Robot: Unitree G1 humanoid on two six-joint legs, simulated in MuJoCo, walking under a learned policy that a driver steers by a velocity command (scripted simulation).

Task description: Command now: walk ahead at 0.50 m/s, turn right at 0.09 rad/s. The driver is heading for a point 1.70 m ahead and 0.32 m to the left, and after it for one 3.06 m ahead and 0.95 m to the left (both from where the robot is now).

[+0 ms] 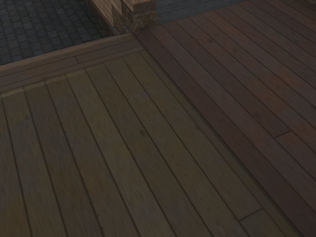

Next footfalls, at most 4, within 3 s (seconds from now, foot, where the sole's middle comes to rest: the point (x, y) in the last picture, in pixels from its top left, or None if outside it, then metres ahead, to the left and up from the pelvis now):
0.40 right None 0.46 -0.15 -0.92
0.86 left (135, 212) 0.72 0.13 -0.92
1.38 right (154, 158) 1.03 0.03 -0.92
1.90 left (99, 135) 1.22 0.36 -0.92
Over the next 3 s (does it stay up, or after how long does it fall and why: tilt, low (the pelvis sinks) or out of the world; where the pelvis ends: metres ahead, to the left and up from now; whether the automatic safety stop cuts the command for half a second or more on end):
stays up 1.65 0.32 -0.16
